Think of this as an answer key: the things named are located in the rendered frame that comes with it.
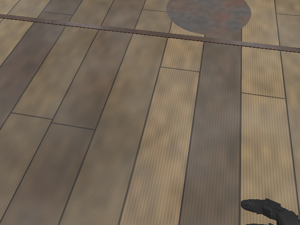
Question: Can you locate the robot right hand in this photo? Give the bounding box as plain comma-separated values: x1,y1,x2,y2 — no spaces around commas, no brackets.
241,198,300,225

